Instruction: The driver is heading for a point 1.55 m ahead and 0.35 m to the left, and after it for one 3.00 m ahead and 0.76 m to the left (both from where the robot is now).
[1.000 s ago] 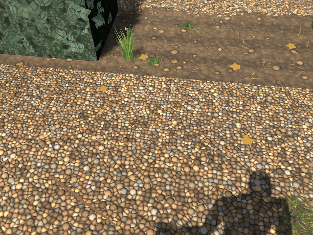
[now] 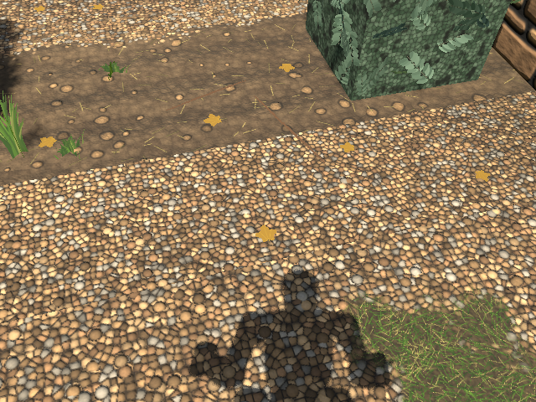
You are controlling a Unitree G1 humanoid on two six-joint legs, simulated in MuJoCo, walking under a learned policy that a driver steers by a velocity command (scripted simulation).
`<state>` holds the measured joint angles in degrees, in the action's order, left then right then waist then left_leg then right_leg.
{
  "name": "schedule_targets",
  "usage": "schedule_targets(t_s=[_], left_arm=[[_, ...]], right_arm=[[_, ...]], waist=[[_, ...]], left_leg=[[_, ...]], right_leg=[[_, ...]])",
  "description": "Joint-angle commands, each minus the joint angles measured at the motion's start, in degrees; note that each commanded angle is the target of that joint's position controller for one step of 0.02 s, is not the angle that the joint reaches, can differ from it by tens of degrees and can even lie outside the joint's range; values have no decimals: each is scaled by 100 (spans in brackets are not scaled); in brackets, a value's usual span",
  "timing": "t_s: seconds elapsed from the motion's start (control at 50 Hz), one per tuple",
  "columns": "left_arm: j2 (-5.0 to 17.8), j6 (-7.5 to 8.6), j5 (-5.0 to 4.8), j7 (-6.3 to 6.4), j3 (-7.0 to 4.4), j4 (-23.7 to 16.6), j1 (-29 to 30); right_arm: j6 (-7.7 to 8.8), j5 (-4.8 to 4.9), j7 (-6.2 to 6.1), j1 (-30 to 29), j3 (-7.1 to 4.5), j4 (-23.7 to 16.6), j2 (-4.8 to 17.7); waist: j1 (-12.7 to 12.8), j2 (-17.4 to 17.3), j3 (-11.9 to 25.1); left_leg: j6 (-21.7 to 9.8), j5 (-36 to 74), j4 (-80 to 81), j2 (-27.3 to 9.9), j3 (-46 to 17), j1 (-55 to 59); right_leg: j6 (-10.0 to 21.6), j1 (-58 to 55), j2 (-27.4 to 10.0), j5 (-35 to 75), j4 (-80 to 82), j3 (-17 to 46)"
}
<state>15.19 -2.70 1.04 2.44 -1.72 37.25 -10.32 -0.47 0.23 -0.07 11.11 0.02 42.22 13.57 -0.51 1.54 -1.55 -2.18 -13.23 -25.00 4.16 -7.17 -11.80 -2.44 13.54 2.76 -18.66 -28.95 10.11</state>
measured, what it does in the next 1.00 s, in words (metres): walks ahead, turning left: right foot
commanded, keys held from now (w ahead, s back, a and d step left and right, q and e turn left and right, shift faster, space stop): q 0.22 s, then w+q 0.52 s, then w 0.14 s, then w+e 0.12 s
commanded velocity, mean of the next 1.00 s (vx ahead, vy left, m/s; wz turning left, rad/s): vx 0.28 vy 0.00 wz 0.44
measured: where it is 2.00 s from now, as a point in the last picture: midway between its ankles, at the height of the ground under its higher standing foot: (127, 328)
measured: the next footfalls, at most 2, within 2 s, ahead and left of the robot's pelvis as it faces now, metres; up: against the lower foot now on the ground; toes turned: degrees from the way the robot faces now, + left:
right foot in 0.30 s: +0.07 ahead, -0.14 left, +0.00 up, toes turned +18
left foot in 1.06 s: +0.34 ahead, +0.37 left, -0.16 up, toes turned +29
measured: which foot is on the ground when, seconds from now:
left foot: down 0.00-0.30, up 0.32-1.00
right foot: up 0.00-0.28, down 0.30-1.00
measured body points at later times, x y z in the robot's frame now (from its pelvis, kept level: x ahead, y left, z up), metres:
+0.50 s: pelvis +0.04 -0.06 +0.01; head +0.05 -0.08 +0.45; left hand +0.05 +0.24 -0.08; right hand +0.24 -0.31 -0.11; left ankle +0.01 +0.11 -0.65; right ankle +0.03 -0.15 -0.74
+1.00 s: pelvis +0.23 +0.13 -0.09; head +0.26 +0.15 +0.35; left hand +0.00 +0.30 -0.21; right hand +0.56 +0.08 -0.16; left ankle +0.33 +0.36 -0.80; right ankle +0.03 -0.15 -0.74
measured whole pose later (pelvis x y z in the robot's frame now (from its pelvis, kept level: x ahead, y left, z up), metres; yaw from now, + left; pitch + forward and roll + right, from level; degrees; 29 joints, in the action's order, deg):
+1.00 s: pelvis +0.23 +0.13 -0.09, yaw +29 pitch +2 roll -2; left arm 13.9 3.3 -1.9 3.0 -3.4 51.7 -34.3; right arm 4.6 1.1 5.7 0.6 -3.1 35.5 14.6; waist 7.9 -2.8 -1.8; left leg -2.0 25.2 -29.3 -4.2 -4.2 -35.9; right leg -5.4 -13.7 -6.2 -43.8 -31.2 -10.5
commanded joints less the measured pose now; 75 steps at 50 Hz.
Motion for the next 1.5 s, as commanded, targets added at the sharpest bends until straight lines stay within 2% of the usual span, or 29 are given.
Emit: schedule_targets(t_s=[0.02,0.1,0.22,0.28,0.32,0.34,0.36,0.4,0.44,0.52,0.62,0.64,0.72,0.82,0.86,0.92,1.0,1.04,1.06,1.08,1.1,1.12,1.16,1.18,1.2,1.24,1.3,1.4,1.5], left_arm=[[637,170,-79,26,-291,-504,413],[628,237,-135,-37,-361,-404,228],[486,343,-144,-210,-280,-405,303],[599,400,-119,-249,-369,-215,-276],[1284,335,61,-202,-499,-226,-882],[1631,414,198,-270,-588,-215,-785],[1369,496,119,-262,-521,-309,-348],[904,562,-56,-169,-369,-360,26],[793,612,-89,-110,-323,-221,-213],[649,687,-142,-145,-325,123,-889],[754,715,-88,-221,-388,452,-1181],[883,798,48,-210,-414,466,-1284],[663,833,-1,-184,-368,695,-1603],[581,808,-78,46,-387,1185,-2840],[654,800,-69,176,-346,1025,-2156],[760,819,-294,116,-354,998,-1759],[875,523,-340,83,-378,1111,-2071],[923,459,-287,16,-376,1177,-1891],[493,505,-314,-22,-351,1292,-2137],[-176,657,-221,-194,-182,1410,-3455],[311,880,-425,-284,-213,1377,-3579],[492,884,-581,-216,-279,1094,-2952],[373,647,-580,37,-215,934,-2436],[283,538,-503,67,-176,917,-2296],[387,474,-431,92,-267,910,-1977],[213,343,-351,43,-312,675,-1316],[160,459,-235,-84,-292,381,-781],[-74,388,-169,-400,-182,-52,95],[312,358,-183,-554,-368,-423,237]], right_arm=[[-52,16,-127,-60,-370,-482,1262],[-232,106,-202,62,-508,-598,1421],[-485,154,-303,-166,-574,-781,1405],[-440,243,-339,-335,-505,-876,1277],[-332,61,-268,151,-346,-869,712],[-204,81,-274,-63,-517,-1058,1177],[-144,85,-291,-76,-630,-954,1504],[-175,27,-310,341,-679,-638,1441],[-150,39,-241,371,-656,-612,1257],[-20,192,-99,365,-621,-661,1056],[74,134,-13,126,-597,-794,885],[114,93,6,210,-651,-721,935],[113,90,49,-62,-627,-846,776],[437,215,254,-1366,-499,-1222,425],[547,179,443,-1519,-457,-1348,460],[580,104,688,-1264,-394,-1128,203],[521,17,537,-375,-504,-386,639],[482,26,389,1149,-681,280,1028],[494,-192,313,1576,-642,463,1233],[599,-370,326,1604,-541,327,1651],[469,-290,367,1776,-588,384,1518],[393,-147,387,1866,-720,655,1590],[463,-11,392,1091,-638,738,1330],[558,-47,416,763,-592,744,1272],[675,-88,417,251,-469,647,844],[752,-121,298,-205,-408,805,646],[835,-176,36,47,-417,949,624],[582,22,-125,491,-523,1036,944],[333,100,-224,550,-672,994,1417]], waist=[[-164,-1097,217],[-145,-779,481],[-147,-1116,715],[231,-970,817],[268,942,822],[217,1022,157],[41,698,-298],[-89,661,-289],[17,551,-281],[276,392,-227],[416,322,-378],[377,229,-124],[470,344,-447],[962,406,-968],[570,170,-1229],[425,87,-907],[182,82,-404],[-635,7,410],[-758,-961,807],[-146,-2351,1998],[-334,-2428,2933],[-362,-1538,2933],[55,-627,2037],[134,-576,1486],[262,-130,1045],[394,-853,3],[274,-1007,-159],[-34,-396,-261],[180,-462,-163]], left_leg=[[-1054,1093,772,-1481,-2187,983],[-1255,2590,489,-1532,-2212,1195],[-976,2730,375,-1201,-2205,678],[-598,5,254,-801,-2267,-381],[62,-2374,-2090,522,-871,-2358],[115,-2082,-2858,189,-800,-2970],[153,-1558,-3263,-106,-683,-3008],[333,-782,-3687,-227,-411,-2908],[374,-215,-4149,-366,-229,-2908],[300,361,-4277,-546,-333,-3597],[317,761,-3818,-676,-355,-4107],[332,1096,-4300,-708,-251,-3974],[242,1044,-4421,-750,-130,-4469],[14,894,-3456,-723,-419,-6380],[21,2127,-1969,-892,-163,-5330],[-5,4359,-992,-730,603,-1597],[-17,4233,208,-875,352,-1370],[7,4571,654,-974,537,989],[-311,5327,76,-1619,33,2744],[-643,8626,-2732,-2360,-185,4864],[-1016,8279,-2383,-2539,-667,4735],[-1302,5371,-1342,-2690,-1380,4193],[-1461,2131,177,-3170,-2430,2332],[-1507,1972,364,-3328,-2474,1350],[-1150,1525,459,-3034,-1723,252],[-715,1434,889,-2208,-146,-910],[-734,3023,930,-1998,563,-418],[-628,3197,848,-2104,1276,523],[-347,5088,-181,-2088,1757,1179]], right_leg=[[-164,1182,-8,-727,-711,-210],[-351,1587,-13,-1103,-1876,-243],[-165,669,117,-262,-793,-430],[108,-865,1,997,832,-596],[943,-1964,-1977,-597,1452,1695],[1440,-975,-2517,-1945,1940,2792],[1392,-608,-2267,-2194,2056,2375],[1047,-707,-1700,-1383,2098,1342],[1005,-708,-1532,-665,2149,677],[1310,-1330,-1617,-285,2181,307],[1395,-1759,-1775,971,2082,-282],[1484,-1810,-1905,1278,1800,-339],[1383,-1898,-1947,2292,1366,-818],[1114,-3473,-2328,1756,808,-502],[908,-2271,-2050,1536,993,-1114],[835,-15,-1689,520,1342,-1722],[582,-2003,-1629,1833,-1033,-1476],[310,-1089,-1378,2082,-3718,-1288],[-46,646,-551,-2169,-6267,-1095],[-5,2558,-337,-3399,-7862,444],[-74,2691,-476,-2823,-7788,818],[-177,2918,-507,-2341,-7387,444],[-139,3216,-924,-1023,-7596,-364],[-24,3083,-1020,-849,-7890,-415],[272,2652,-1277,126,-6593,-60],[251,2216,-1281,815,-4769,-91],[218,2257,-1114,1497,-3187,-107],[533,2367,-841,1914,-1726,-892],[993,1622,-258,810,-1184,-1594]])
